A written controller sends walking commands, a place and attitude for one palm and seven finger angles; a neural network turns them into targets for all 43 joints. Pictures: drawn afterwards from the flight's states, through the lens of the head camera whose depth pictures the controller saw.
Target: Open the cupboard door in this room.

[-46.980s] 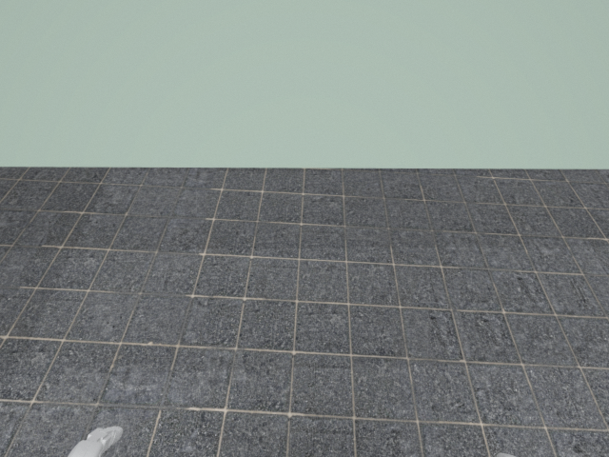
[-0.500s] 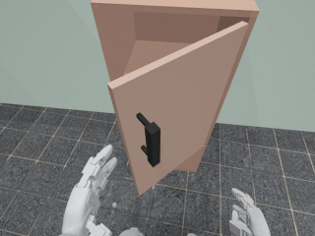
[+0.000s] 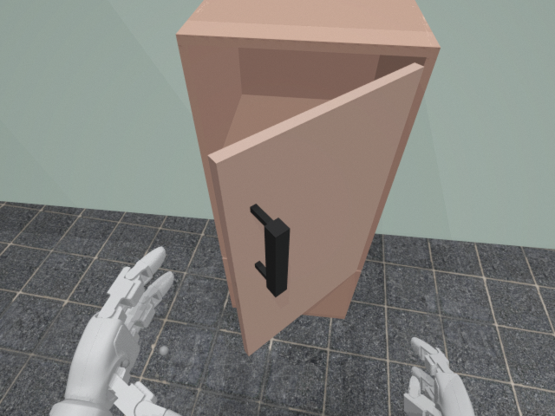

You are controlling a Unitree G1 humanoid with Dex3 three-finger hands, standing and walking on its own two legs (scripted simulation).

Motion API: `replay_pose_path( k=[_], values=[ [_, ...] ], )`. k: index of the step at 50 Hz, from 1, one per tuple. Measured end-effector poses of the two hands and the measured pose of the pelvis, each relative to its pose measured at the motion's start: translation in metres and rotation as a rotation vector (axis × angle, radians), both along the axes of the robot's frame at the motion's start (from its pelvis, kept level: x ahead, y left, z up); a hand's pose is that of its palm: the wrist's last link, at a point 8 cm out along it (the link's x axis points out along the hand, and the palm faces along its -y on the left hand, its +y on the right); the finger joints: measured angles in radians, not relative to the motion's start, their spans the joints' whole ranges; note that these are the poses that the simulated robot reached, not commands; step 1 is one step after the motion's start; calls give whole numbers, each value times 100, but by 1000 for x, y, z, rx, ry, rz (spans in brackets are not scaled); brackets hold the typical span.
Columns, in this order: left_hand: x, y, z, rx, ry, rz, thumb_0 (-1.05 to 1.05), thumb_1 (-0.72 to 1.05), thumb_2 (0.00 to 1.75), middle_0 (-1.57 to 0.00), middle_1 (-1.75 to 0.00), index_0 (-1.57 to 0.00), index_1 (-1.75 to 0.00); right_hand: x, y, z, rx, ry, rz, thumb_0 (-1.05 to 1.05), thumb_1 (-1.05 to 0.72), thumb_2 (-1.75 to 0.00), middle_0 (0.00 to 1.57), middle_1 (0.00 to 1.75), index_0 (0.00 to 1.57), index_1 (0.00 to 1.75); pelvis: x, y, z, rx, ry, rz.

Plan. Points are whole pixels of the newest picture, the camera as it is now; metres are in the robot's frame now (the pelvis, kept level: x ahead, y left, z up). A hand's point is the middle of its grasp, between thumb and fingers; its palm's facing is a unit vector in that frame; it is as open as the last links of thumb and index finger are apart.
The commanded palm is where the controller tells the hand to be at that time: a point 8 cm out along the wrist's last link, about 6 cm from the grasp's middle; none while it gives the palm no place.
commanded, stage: draw the hand back to the body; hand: left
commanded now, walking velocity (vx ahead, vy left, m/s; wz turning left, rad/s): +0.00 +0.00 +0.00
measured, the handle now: (267, 251) +0.34 +0.04 +0.08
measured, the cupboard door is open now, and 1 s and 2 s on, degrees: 45 45 45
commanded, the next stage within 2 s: step back with the hand held close in 1.26 s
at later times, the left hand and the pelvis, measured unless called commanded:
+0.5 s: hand (76, 322) +0.19 +0.21 +0.16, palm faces +0.25 -0.91 -0.33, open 13.7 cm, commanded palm +0.15 +0.26 +0.18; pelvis +0.01 +0.02 +0.04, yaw +0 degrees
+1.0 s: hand (3, 261) +0.21 +0.26 +0.23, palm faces +0.47 -0.79 -0.39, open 8.0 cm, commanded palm +0.16 +0.29 +0.23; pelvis +0.02 -0.01 +0.06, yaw +0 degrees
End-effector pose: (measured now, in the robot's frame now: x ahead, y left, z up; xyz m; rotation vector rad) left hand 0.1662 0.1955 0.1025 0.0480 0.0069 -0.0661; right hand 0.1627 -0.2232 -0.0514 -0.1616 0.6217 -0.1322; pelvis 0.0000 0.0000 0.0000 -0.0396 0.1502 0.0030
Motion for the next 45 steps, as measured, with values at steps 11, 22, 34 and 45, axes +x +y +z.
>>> replay_pose_path(
  k=[11, 22, 34, 45],
  values=[
    [-4, 22, 32, 53, -50, 7, -1, -45, 32, -15, -30, -15, -30, 9, 11, 21, -17, -65, 19, 1, -90, -90, 20, 30, 20, 30, 4, 11, 12, -8, -44, 2],
    [-14, 55, 60, 260, 11, 286, -1, -16, 45, -17, -30, -16, -30, 16, 32, 30, -12, -24, 47, 1, -90, -90, 20, 30, 20, 30, 10, 17, 34, 4, -102, 1],
    [-2, 83, 104, 357, -96, 413, 0, 25, 62, -18, -30, -18, -30, 24, 26, 36, -15, 0, 63, 1, -90, -90, 20, 30, 20, 30, 18, 12, 51, 20, -164, -3],
    [1, 97, 137, 418, -181, 499, 1, 63, 78, -20, -30, -20, -30, 35, 2, 43, -38, 8, 56, 1, -90, -90, 20, 30, 20, 30, 23, -1, 60, 28, -193, -6]
  ],
)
